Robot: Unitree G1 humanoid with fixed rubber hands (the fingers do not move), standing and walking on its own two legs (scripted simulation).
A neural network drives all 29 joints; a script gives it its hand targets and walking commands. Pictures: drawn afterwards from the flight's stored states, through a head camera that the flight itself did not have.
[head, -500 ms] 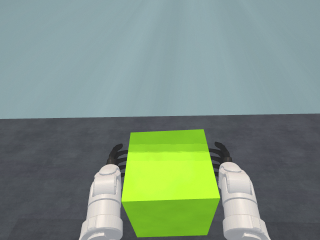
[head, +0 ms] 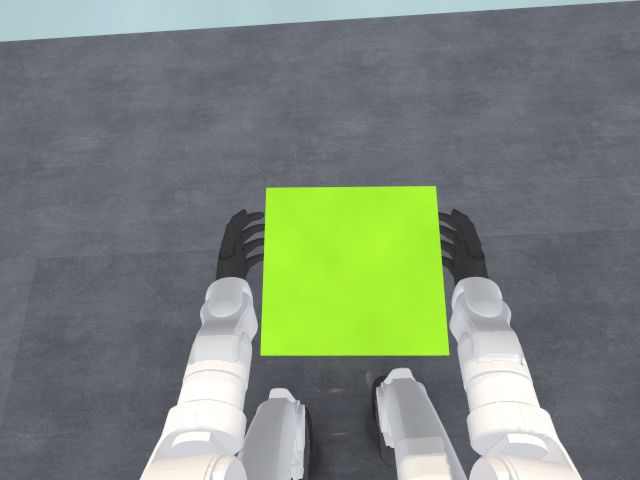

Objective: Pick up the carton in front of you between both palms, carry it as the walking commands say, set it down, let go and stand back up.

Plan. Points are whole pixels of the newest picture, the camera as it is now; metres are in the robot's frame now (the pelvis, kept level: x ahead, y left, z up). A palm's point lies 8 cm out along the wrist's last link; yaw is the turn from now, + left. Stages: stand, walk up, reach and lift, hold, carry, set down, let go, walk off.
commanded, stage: set down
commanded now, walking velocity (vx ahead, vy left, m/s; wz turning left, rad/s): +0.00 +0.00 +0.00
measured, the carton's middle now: (347, 280) +0.38 -0.04 -0.16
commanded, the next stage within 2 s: none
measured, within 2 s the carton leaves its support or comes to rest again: neither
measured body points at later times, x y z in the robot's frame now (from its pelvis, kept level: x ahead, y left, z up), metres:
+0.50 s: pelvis -0.03 -0.01 -0.13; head +0.22 -0.04 +0.24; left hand +0.44 +0.09 -0.23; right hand +0.41 -0.21 -0.23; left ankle +0.04 +0.11 -0.63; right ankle +0.09 -0.13 -0.63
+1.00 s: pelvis -0.05 +0.00 -0.24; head +0.28 -0.04 +0.07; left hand +0.48 +0.07 -0.38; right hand +0.43 -0.23 -0.39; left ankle +0.04 +0.11 -0.63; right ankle +0.09 -0.13 -0.63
